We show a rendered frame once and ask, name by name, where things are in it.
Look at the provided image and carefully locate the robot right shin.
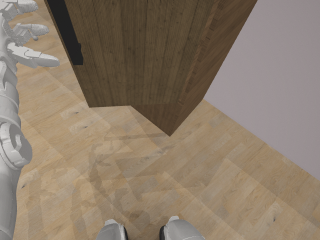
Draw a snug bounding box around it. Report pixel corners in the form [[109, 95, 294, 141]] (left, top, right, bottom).
[[168, 216, 179, 224]]

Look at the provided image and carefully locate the cupboard door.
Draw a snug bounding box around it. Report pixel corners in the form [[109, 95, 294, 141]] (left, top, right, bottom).
[[44, 0, 215, 108]]

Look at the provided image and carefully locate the robot right thigh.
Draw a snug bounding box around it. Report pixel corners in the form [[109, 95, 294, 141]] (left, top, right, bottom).
[[164, 219, 206, 240]]

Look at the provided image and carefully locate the robot left forearm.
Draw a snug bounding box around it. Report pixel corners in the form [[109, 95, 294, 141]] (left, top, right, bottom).
[[0, 51, 21, 130]]

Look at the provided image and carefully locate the robot left upper arm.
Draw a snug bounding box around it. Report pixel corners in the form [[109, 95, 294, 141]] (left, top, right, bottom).
[[0, 121, 33, 240]]

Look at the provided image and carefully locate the robot left hand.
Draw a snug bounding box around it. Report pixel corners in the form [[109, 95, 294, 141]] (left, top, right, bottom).
[[0, 0, 60, 69]]

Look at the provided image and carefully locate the handle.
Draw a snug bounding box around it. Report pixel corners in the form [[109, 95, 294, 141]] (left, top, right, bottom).
[[47, 0, 84, 65]]

